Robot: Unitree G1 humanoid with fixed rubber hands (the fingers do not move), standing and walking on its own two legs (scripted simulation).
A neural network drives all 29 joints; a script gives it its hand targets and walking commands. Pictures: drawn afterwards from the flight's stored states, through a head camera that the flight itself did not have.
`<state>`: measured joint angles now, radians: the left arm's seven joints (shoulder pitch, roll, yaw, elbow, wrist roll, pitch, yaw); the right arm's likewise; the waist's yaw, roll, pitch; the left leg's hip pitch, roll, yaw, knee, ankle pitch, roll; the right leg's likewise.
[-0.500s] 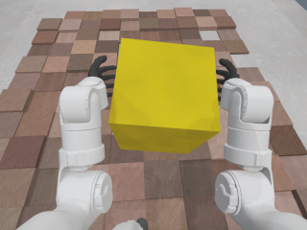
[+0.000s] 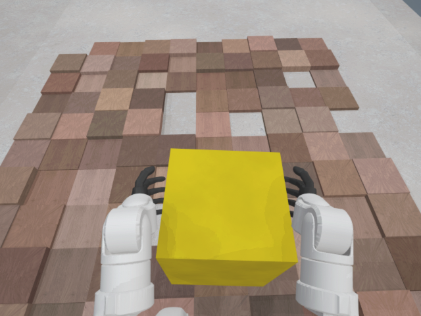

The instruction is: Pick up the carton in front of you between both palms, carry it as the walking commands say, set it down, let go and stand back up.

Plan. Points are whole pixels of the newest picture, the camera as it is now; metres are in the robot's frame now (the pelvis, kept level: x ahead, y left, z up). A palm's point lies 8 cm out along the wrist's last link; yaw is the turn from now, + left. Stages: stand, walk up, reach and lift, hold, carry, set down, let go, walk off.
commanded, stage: carry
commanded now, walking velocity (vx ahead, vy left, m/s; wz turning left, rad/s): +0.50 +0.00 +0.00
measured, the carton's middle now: (221, 223) +0.30 +0.00 -0.04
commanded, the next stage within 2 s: none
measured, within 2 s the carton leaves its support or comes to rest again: neither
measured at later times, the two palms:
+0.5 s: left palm (151, 65) +0.63 +0.18 +0.11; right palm (269, 68) +0.61 -0.10 +0.12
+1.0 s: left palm (168, 21) +0.95 +0.19 +0.06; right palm (253, 17) +0.98 -0.09 +0.06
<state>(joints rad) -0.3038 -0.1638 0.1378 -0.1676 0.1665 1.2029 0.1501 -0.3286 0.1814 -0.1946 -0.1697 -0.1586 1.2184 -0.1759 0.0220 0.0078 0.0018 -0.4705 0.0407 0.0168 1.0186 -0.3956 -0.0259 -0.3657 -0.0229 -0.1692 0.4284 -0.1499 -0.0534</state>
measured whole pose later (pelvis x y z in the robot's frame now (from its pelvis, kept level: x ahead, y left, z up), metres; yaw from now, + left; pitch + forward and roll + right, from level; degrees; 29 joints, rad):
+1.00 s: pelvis +0.58 +0.03 -0.03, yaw -1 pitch +6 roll +0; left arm -0.74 -0.11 0.26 0.01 0.06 1.27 0.31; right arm -0.80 0.07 -0.29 0.06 -0.12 1.22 -0.22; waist 0.08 0.02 0.12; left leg -0.72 0.06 0.02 0.88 -0.23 0.02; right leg -0.31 0.01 -0.16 0.53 -0.30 -0.09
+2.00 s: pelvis +1.21 +0.02 -0.06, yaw -1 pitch +4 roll +0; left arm -0.80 -0.08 0.26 0.24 0.10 1.27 0.30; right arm -0.82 0.04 -0.27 0.27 -0.16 1.20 -0.20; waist 0.06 0.01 -0.06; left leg -0.49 -0.01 0.15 0.45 0.01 0.07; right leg -0.13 0.03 -0.10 0.67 -0.40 -0.16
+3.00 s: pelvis +1.75 +0.01 -0.06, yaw -2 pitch +4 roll -1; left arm -0.82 -0.04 0.28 0.31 0.11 1.35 0.27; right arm -0.82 0.09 -0.32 0.30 -0.14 1.28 -0.27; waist -0.01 -0.01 -0.05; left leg -0.39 0.00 0.13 0.54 -0.22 0.09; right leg -0.49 -0.02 -0.04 1.22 -0.46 -0.01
